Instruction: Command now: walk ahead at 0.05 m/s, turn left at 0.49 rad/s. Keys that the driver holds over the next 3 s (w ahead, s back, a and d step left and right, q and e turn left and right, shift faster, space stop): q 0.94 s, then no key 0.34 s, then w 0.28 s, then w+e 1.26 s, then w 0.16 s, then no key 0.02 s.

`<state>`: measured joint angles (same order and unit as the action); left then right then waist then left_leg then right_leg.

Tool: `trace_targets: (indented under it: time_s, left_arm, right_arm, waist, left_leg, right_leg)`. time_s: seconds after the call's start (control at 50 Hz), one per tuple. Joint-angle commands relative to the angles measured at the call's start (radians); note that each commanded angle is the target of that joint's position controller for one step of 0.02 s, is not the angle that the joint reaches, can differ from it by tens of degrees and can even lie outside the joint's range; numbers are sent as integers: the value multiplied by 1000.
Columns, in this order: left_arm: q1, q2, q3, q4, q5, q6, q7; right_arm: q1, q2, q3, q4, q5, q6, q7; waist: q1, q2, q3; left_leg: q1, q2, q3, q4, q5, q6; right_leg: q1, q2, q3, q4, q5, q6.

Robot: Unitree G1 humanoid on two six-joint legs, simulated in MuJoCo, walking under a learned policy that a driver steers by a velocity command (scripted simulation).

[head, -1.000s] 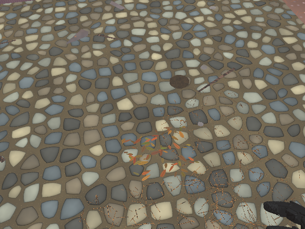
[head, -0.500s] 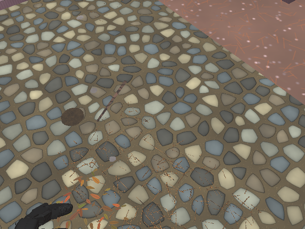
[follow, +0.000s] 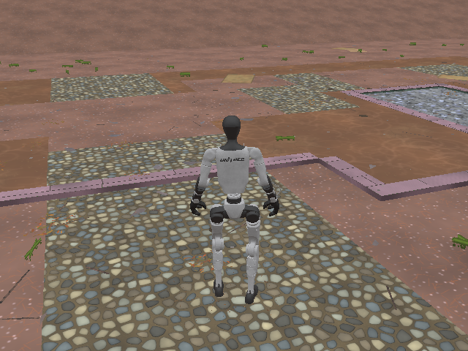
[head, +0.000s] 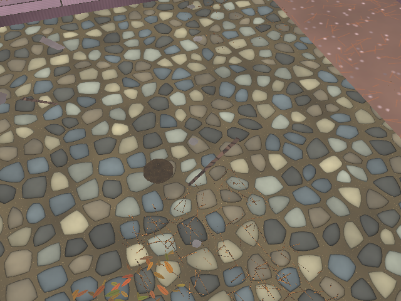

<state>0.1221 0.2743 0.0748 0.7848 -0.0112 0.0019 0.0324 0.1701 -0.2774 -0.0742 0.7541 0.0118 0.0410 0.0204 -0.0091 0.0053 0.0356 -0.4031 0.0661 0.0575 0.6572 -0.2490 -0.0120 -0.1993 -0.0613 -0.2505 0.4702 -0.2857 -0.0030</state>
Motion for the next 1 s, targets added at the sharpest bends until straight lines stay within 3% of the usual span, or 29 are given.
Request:
trace_targets:
  time_s: [0.02, 0.04, 0.06, 0.08, 0.1, 0.12, 0.14, 0.18, 0.28, 0.36, 0.42, 0.46, 0.48, 0.5, 0.52, 0.54, 0.56, 0.6, 0.64, 0.68, 0.76, 0.8, 0.86, 0.9, 0.92, 0.94, 0.96, 0.98, 1.0]
  left_arm:
    - [61, 131, 40, -20, -3, -1, 4]
    - [30, 80, 22, -70, 45, -11, -4]
    - [-51, 85, 19, -94, 41, -16, -8]
    - [-87, 118, 27, -95, 13, -14, -11]
    - [-85, 111, 28, -89, 2, -12, -7]
    - [-77, 118, 32, -76, 9, -8, 2]
    - [-74, 133, 38, -75, 15, -3, 9]
    - [-51, 117, 36, -69, 12, -1, 9]
    - [-66, 89, 24, -68, 8, -2, 8]
    - [-70, 101, 27, -69, 4, -7, -3]
    - [-53, 113, 31, -72, 0, -24, -16]
    - [3, 115, 36, -58, 0, -36, -27]
    - [39, 132, 43, -47, 4, -39, -28]
    - [68, 199, 59, -50, 22, -36, -23]
    - [44, 274, 71, -50, 44, -24, -19]
    - [21, 218, 58, -76, 57, -29, -17]
    - [-29, 164, 42, -96, 48, -30, -10]
    - [-79, 125, 30, -107, 19, -25, -1]
    - [-46, 132, 27, -100, 18, -16, 10]
    - [7, 148, 33, -93, 24, -6, 18]
    - [14, 200, 51, -99, 19, 5, 10]
    - [5, 216, 57, -102, 12, 6, -1]
    - [-3, 225, 60, -98, -11, 2, -12]
    - [29, 185, 51, -76, -23, -3, -18]
    - [63, 133, 36, -77, 10, -5, -23]
    - [12, 90, 16, -141, 51, -8, -19]
    - [-61, 144, 31, -150, 30, -10, -10]
    - [-63, 164, 37, -146, 6, -4, -8]
    - [-36, 164, 41, -123, 5, 1, -3]
  right_arm:
    - [95, -177, -59, -57, -6, -16, -8]
    - [129, -311, -90, -70, -17, -17, -29]
    - [164, -274, -73, -81, -40, -34, -20]
    - [143, -245, -64, -88, -37, -51, -10]
    - [91, -222, -61, -93, -20, -61, -16]
    - [45, -192, -53, -101, 1, -59, -22]
    - [10, -175, -46, -111, 9, -53, -32]
    - [-1, -180, -45, -126, -3, -43, -42]
    - [4, -210, -58, -143, 0, -28, -58]
    - [-18, -211, -58, -160, -4, -15, -54]
    - [-33, -206, -55, -171, -1, -9, -49]
    - [-63, -199, -51, -184, 10, -1, -52]
    - [-64, -185, -47, -190, 14, 2, -56]
    - [-33, -139, -33, -198, 4, 2, -56]
    - [13, -120, -31, -222, 8, -6, -52]
    - [14, -208, -56, -211, -9, -18, -49]
    - [28, -247, -74, -189, 2, -16, -44]
    - [47, -209, -72, -161, 1, 5, -48]
    - [21, -157, -55, -180, 10, 12, -41]
    - [-35, -131, -43, -213, 17, 10, -37]
    - [-62, -108, -27, -245, 6, 9, -22]
    - [-46, -120, -30, -246, 9, 12, -15]
    - [-7, -129, -40, -244, 11, 22, -4]
    - [75, -147, -57, -215, 7, 23, -9]
    - [116, -237, -83, -219, 8, 17, -23]
    - [106, -332, -91, -254, -16, 4, -27]
    - [137, -272, -76, -246, -40, -22, -16]
    - [92, -236, -59, -233, -39, -39, -15]
    - [33, -204, -51, -229, -23, -45, -21]
  waist:
    - [-23, 42, -136]
    - [-3, 328, -160]
    - [-62, 265, -256]
    - [-69, 154, -246]
    - [-40, 110, -207]
    - [-20, 69, -177]
    - [1, 83, -166]
    - [20, 102, -177]
    - [3, 119, -175]
    - [-7, 151, -146]
    - [-7, 173, -142]
    - [30, 171, -146]
    - [43, 151, -149]
    - [26, 11, -169]
    - [-33, -278, -122]
    - [-7, -241, -120]
    - [-23, -165, -104]
    - [-27, -131, -67]
    - [-5, -139, -52]
    - [36, -165, -65]
    - [57, -186, -103]
    - [52, -197, -105]
    - [25, -193, -100]
    - [-13, -126, -118]
    - [-6, 92, -137]
    - [2, 328, -137]
    - [-77, 209, -211]
    - [-43, 171, -161]
    - [-12, 132, -132]
  left_leg:
    - [213, 8, -87, -236, 433, 93]
    - [430, 249, -429, -210, 905, 253]
    - [472, 342, -581, -243, 900, 406]
    - [468, 298, -501, -255, 836, 385]
    - [440, 243, -428, -247, 738, 327]
    - [403, 209, -389, -256, 661, 284]
    - [354, 189, -369, -270, 615, 264]
    - [316, 159, -352, -283, 613, 258]
    - [283, 128, -375, -285, 464, 247]
    - [208, 107, -443, -291, 298, 236]
    - [219, 99, -513, -264, 300, 227]
    - [203, 65, -529, -219, 301, 192]
    - [156, 30, -513, -183, 223, 154]
    - [36, -45, -429, -32, 1, 98]
    - [-178, -218, -223, 154, -358, 37]
    - [-208, -145, -221, 400, -402, -7]
    - [-199, -121, -223, 493, -329, -20]
    - [-228, -106, -196, 569, -212, -53]
    - [-235, -95, -147, 549, -157, -75]
    - [-258, -73, -116, 446, -139, -89]
    - [-133, -30, -63, 237, -158, -83]
    - [-52, -36, -24, 151, -150, -67]
    - [43, -50, 7, -30, -74, -21]
    - [239, -85, 4, -240, 114, 41]
    - [420, 68, -227, -285, 429, 105]
    - [470, 320, -581, -267, 703, 311]
    - [412, 340, -577, -299, 623, 390]
    - [369, 279, -468, -304, 540, 338]
    - [335, 214, -392, -302, 455, 275]
  right_leg:
    - [24, -159, 68, 203, 336, -39]
    - [-307, -2, 23, 513, -192, 63]
    - [-443, 83, 218, 712, -450, 77]
    - [-481, 59, 292, 785, -402, 61]
    - [-507, 41, 310, 769, -315, 48]
    - [-512, 26, 317, 721, -249, 47]
    - [-472, 21, 324, 686, -197, 50]
    - [-412, 47, 316, 638, -135, 60]
    - [-337, 74, 328, 407, -71, 89]
    - [-252, 93, 334, 287, -62, 84]
    - [-203, 103, 338, 177, -71, 67]
    - [-102, 107, 321, -6, 31, 44]
    - [-9, 72, 330, -104, 137, 24]
    - [109, -109, 480, -141, 201, -41]
    - [134, -301, 721, -174, 411, -202]
    - [77, -381, 776, -179, 438, -298]
    - [49, -320, 667, -164, 410, -268]
    - [50, -211, 506, -147, 345, -192]
    - [58, -175, 414, -155, 389, -195]
    - [137, -187, 387, -155, 412, -211]
    - [151, -228, 330, -144, 448, -220]
    - [118, -237, 302, -136, 459, -213]
    - [107, -252, 278, -78, 431, -178]
    - [13, -206, 201, 64, 317, -87]
    - [-188, -117, 108, 303, 57, 7]
    - [-473, 31, 130, 556, -406, 80]
    - [-472, 31, 281, 715, -417, 78]
    - [-475, 8, 300, 750, -336, 63]
    - [-466, -6, 306, 721, -251, 57]
